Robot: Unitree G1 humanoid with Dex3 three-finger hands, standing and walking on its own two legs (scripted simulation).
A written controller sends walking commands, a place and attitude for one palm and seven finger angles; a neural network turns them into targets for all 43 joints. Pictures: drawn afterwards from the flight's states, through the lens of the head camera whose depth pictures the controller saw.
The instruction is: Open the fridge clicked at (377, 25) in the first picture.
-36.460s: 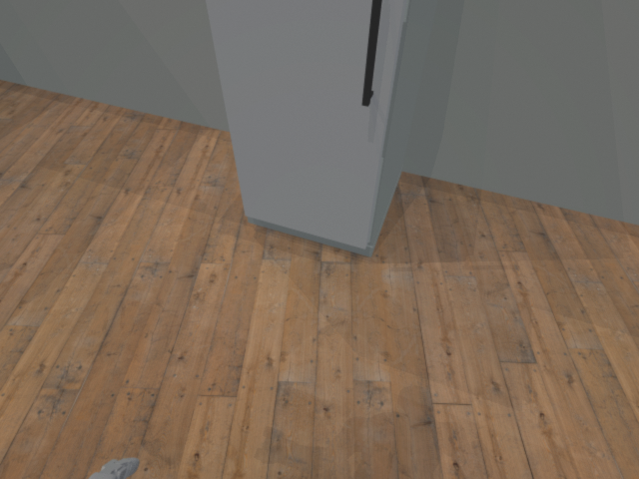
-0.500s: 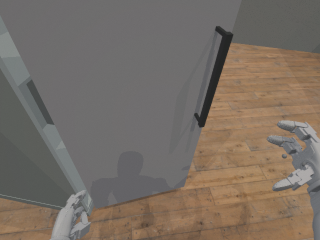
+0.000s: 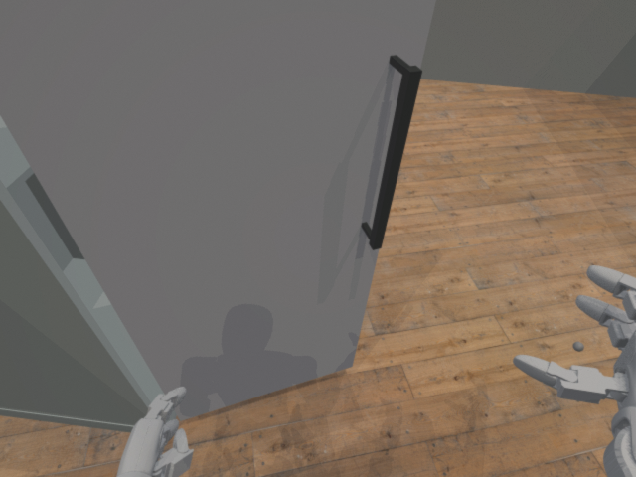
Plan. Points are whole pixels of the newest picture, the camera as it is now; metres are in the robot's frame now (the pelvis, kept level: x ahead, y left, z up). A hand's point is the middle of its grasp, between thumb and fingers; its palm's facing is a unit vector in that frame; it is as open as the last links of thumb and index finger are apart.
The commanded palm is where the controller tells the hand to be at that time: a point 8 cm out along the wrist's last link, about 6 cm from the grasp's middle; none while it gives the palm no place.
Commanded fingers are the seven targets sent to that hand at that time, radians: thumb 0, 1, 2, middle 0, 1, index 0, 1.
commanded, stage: draw the hand back to the body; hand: right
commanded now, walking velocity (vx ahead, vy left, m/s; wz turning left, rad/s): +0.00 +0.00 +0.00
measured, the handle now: (384, 167) +0.55 -0.11 +0.12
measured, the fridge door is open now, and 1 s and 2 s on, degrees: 65 65 65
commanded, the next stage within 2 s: step back with the hand held close in 0.80 s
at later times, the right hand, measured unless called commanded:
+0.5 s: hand (615, 354) +0.20 -0.27 +0.16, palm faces +0.49 +0.80 -0.35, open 8.1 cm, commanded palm +0.16 -0.30 +0.17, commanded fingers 0.00 -0.90 -0.90 0.20 0.30 0.20 0.30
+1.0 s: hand (605, 346) +0.20 -0.26 +0.16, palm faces +0.49 +0.79 -0.36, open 7.4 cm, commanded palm +0.15 -0.29 +0.17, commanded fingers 0.00 -0.90 -0.90 0.20 0.30 0.20 0.30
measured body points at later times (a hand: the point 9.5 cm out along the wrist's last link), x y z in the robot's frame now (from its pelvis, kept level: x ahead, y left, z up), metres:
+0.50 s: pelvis +0.02 +0.00 +0.00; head -0.01 +0.01 +0.45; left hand +0.21 +0.23 -0.08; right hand +0.17 -0.31 +0.18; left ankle +0.00 +0.11 -0.74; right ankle +0.03 -0.11 -0.74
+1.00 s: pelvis +0.01 +0.01 +0.00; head -0.01 +0.02 +0.45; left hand +0.19 +0.23 -0.09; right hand +0.17 -0.30 +0.18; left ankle +0.00 +0.11 -0.74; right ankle +0.03 -0.11 -0.74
